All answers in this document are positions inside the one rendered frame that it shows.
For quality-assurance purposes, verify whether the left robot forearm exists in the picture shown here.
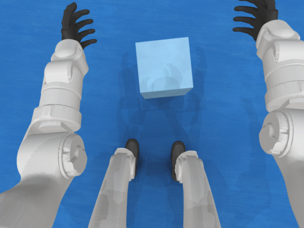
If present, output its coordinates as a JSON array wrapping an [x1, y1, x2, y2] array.
[[17, 39, 89, 168]]

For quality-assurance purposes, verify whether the right robot forearm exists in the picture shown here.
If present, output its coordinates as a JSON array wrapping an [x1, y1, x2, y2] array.
[[256, 19, 304, 112]]

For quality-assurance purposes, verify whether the robot right shin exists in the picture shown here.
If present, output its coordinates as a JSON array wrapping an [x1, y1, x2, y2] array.
[[175, 151, 203, 173]]

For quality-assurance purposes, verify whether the left robot upper arm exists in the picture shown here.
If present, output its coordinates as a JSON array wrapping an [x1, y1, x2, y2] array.
[[0, 131, 87, 228]]

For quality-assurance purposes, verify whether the right robot hand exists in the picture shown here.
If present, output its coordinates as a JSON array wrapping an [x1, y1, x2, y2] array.
[[233, 0, 278, 42]]

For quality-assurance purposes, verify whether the right robot upper arm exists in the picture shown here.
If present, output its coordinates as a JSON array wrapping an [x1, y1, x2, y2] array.
[[259, 108, 304, 228]]

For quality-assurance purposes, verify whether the left robot hand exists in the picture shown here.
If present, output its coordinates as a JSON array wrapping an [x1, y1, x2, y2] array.
[[61, 2, 97, 49]]

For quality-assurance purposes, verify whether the carton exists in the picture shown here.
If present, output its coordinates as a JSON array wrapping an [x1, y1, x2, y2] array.
[[135, 37, 193, 99]]

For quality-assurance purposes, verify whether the right robot thigh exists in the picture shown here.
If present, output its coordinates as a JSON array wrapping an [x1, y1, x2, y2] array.
[[176, 155, 221, 228]]

